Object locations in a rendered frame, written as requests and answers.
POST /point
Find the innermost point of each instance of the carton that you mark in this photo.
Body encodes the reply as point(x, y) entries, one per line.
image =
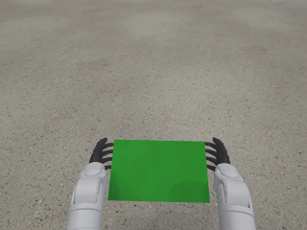
point(159, 171)

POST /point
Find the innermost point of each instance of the right robot hand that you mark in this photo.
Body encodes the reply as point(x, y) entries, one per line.
point(220, 154)

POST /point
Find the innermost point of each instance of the left robot hand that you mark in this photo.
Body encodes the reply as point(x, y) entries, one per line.
point(98, 153)

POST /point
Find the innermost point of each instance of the robot right forearm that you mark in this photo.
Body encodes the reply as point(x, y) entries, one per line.
point(233, 199)

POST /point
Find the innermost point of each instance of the robot left forearm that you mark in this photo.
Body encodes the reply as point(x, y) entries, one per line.
point(87, 200)

